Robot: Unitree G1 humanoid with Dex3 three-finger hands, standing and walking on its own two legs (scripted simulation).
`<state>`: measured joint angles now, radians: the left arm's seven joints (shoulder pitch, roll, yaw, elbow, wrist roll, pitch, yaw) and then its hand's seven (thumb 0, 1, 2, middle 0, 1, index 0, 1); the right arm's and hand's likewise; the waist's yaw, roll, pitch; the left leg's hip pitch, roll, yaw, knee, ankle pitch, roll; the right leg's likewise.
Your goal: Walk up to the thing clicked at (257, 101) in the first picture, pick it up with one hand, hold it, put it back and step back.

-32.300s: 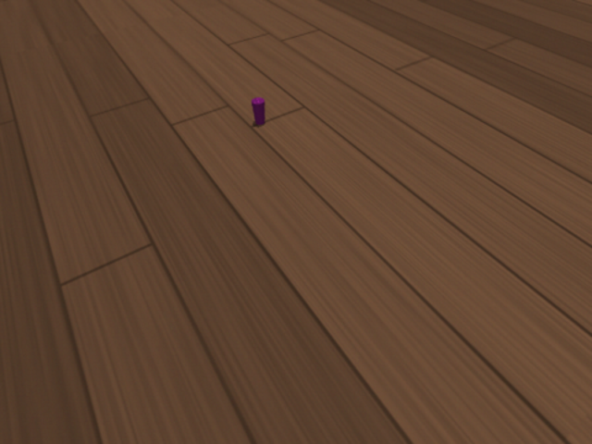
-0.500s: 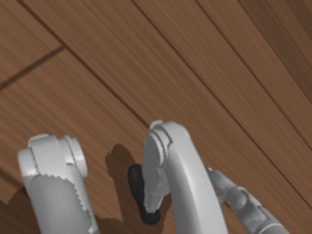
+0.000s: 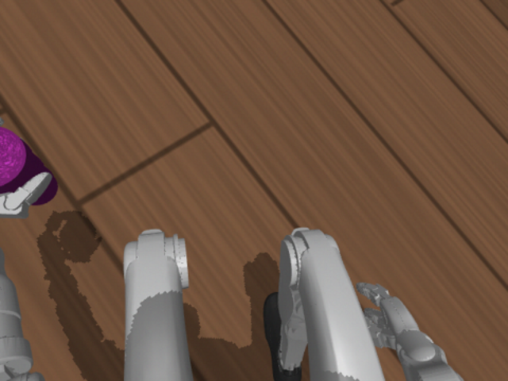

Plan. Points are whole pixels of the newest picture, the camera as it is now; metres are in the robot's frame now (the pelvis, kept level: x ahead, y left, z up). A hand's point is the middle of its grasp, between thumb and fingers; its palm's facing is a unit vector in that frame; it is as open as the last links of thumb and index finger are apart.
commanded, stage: hold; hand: left
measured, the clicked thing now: (16, 174) +0.38 +0.34 -0.05
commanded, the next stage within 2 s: none
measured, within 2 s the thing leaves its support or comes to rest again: neither
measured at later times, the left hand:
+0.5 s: hand out of the picture +0.35 +0.29 +0.22, palm faces +0.45 -0.89 -0.04, open 10.2 cm
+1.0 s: hand out of the picture +0.37 +0.26 +0.34, palm faces +0.46 -0.89 -0.04, open 10.2 cm
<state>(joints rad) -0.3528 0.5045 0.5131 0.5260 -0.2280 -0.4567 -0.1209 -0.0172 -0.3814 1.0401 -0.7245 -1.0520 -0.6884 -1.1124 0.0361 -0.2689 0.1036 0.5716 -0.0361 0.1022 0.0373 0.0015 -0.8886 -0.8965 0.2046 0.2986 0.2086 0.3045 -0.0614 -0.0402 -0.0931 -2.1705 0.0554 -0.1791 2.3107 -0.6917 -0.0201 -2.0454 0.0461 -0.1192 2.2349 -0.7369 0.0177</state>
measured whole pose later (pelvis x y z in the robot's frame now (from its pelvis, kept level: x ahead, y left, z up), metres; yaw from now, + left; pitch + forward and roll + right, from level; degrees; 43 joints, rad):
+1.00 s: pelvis +0.06 +0.01 +0.30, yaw +9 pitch +17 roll -3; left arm -0.11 0.18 0.21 0.30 -0.11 -0.31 0.13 -0.02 -0.42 1.08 -0.75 -1.04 -0.71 -1.10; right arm 0.22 -0.20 0.00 0.63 -0.01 -0.03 -0.05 0.01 -0.90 -0.90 0.20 0.30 0.21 0.30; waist -0.03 0.01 -0.12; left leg -1.01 0.04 -0.04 1.23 -0.52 -0.01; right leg -0.93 0.00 -0.04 1.19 -0.56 0.01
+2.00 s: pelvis +0.08 +0.00 +0.36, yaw +9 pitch +8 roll -2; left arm -0.08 0.13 0.15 0.32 -0.11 -0.30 0.16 -0.02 -0.42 1.08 -0.74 -1.05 -0.71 -1.11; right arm 0.22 -0.20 0.00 0.66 -0.02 0.00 -0.04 0.01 -0.91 -0.90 0.20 0.30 0.20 0.30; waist -0.02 0.02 -0.06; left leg -0.63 0.04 -0.02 0.91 -0.43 -0.02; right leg -0.56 0.00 -0.03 0.88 -0.46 0.01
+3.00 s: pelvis +0.04 +0.00 +0.18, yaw +7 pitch +31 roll -3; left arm -0.45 0.23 0.37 0.89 -0.09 -0.76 0.10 -0.02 -0.42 1.07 -0.76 -1.02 -0.73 -1.07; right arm 0.10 -0.23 0.00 0.70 -0.09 -0.01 0.08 0.01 -0.89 -0.90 0.20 0.30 0.20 0.30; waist -0.06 0.01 -0.19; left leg -1.62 0.06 -0.06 1.72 -0.65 -0.02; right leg -1.55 0.02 -0.04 1.70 -0.70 0.00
